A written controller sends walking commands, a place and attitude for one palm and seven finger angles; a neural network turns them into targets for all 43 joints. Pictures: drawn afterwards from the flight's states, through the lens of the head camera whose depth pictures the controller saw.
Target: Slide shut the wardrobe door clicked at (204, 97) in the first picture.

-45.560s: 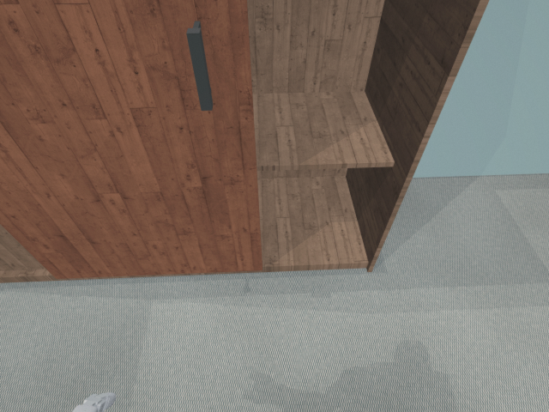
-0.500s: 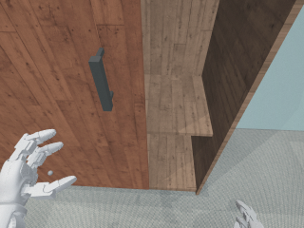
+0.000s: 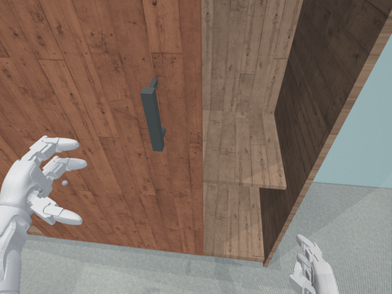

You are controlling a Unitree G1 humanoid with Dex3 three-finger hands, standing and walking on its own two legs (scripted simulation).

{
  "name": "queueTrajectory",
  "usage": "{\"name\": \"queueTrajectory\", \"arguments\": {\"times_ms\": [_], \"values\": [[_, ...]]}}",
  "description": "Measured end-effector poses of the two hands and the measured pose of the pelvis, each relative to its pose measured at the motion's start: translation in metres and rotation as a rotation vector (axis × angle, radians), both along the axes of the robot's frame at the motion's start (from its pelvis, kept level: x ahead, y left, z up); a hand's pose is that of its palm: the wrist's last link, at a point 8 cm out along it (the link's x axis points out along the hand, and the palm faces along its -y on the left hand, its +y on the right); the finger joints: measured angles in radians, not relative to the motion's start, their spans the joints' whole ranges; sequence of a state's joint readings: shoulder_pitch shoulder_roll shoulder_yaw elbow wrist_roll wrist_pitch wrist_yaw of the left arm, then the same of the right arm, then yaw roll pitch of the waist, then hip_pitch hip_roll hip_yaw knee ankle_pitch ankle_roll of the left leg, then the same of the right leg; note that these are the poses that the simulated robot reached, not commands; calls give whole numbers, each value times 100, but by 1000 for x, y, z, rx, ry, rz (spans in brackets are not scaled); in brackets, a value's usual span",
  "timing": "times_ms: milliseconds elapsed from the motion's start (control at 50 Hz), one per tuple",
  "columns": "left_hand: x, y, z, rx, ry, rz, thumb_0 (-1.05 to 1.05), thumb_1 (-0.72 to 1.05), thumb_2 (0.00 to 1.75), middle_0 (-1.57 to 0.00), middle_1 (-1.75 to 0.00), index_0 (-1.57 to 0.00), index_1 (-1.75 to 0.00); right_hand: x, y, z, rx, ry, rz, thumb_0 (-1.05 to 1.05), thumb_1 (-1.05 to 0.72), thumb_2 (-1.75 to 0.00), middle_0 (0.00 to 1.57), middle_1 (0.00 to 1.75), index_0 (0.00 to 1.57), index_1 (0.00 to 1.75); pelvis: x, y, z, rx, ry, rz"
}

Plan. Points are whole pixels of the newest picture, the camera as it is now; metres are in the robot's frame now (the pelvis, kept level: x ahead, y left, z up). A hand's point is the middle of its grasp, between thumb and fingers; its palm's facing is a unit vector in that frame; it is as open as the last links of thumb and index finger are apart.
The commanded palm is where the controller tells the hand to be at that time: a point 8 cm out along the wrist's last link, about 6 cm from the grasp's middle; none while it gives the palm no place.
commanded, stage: raise the hand with hooked fingers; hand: left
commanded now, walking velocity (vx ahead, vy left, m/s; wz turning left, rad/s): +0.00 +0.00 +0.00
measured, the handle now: (156, 115) +0.44 +0.13 +0.16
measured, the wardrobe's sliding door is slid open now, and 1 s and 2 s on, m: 0.29 0.29 0.29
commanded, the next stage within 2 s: move the hooked fingers beside the handle in 0.66 s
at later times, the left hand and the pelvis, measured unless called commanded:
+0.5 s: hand (60, 157) +0.28 +0.26 +0.18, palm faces +0.09 -0.99 -0.08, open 14.0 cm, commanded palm +0.25 +0.31 +0.19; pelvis +0.01 -0.01 +0.01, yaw -1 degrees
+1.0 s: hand (73, 155) +0.30 +0.26 +0.17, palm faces +0.06 -1.00 -0.07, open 14.0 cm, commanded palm +0.27 +0.30 +0.18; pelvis +0.00 -0.01 +0.01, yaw +0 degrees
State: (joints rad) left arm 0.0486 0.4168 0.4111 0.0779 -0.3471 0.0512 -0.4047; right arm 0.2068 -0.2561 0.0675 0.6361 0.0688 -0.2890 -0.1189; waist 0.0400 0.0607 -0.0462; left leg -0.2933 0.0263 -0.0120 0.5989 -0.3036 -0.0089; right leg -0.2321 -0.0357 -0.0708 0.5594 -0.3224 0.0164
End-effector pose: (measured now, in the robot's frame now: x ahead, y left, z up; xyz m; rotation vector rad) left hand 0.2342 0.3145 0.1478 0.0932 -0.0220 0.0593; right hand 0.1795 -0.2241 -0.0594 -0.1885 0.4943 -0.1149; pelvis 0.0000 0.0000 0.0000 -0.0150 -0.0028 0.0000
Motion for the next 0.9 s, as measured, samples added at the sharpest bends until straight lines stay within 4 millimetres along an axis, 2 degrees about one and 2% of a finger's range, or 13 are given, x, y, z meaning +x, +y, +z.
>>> {"name": "queueTrajectory", "arguments": {"times_ms": [160, 200, 280, 340, 380, 460, 560, 680, 760, 900], "values": [[12, 13, 48, 26, -149, 27, -1, -50, 30, -31, -120, -30, -120, -12, -7, -4, -10, 47, -12, 2, -91, -90, 20, 30, 21, 30, 2, -4, 4, 1, -19, -2], [18, 19, 53, 15, -138, 30, -1, -50, 30, -31, -120, -30, -120, -15, -10, -6, -8, 60, -23, 2, -91, -90, 20, 30, 21, 30, 2, -5, 4, 1, -19, -1], [30, 19, 41, -4, -19, 7, -1, -50, 30, -30, -120, -30, -120, -21, -19, -9, -2, 84, -47, 2, -91, -90, 20, 30, 21, 30, 0, -5, 5, 4, -9, -3], [31, 8, 24, -9, 50, -25, -1, -50, 30, -30, -120, -30, -120, -25, -26, -10, -4, 92, -65, 2, -91, -90, 20, 30, 21, 30, 0, -4, 5, 7, 0, -11], [30, 0, 19, -13, 37, -36, -1, -50, 30, -30, -120, -30, -120, -26, -29, -9, -11, 93, -73, 2, -91, -90, 20, 30, 21, 30, 2, -5, 5, 8, 1, -17], [24, -3, 29, -8, -83, -10, -2, -50, 30, -31, -120, -30, -120, -26, -31, -5, -27, 82, -77, 2, -91, -90, 20, 30, 20, 30, 6, -7, 6, 9, -8, -22], [25, 10, 43, -12, -128, 46, -2, -50, 30, -31, -120, -30, -120, -20, -28, -3, -23, 68, -66, 2, -91, -90, 20, 30, 20, 30, 6, -9, 6, 6, -22, -14], [31, 3, 33, 9, 6, 0, -1, -50, 30, -30, -120, -30, -120, -11, -23, -6, 3, 59, -55, 2, -91, -90, 20, 30, 20, 30, 4, -7, 6, 9, -12, -10], [28, -2, 34, 2, -30, -19, -1, -50, 30, -30, -120, -30, -120, -9, -20, -5, 9, 53, -50, 2, -91, -90, 20, 30, 20, 30, 6, -7, 6, 11, -7, -16], [31, 7, 34, -30, -68, 33, -1, -50, 30, -31, -120, -30, -120, -7, -19, -6, -2, 66, -36, 2, -91, -90, 20, 30, 21, 30, 7, -9, 6, 8, -15, -6]]}}
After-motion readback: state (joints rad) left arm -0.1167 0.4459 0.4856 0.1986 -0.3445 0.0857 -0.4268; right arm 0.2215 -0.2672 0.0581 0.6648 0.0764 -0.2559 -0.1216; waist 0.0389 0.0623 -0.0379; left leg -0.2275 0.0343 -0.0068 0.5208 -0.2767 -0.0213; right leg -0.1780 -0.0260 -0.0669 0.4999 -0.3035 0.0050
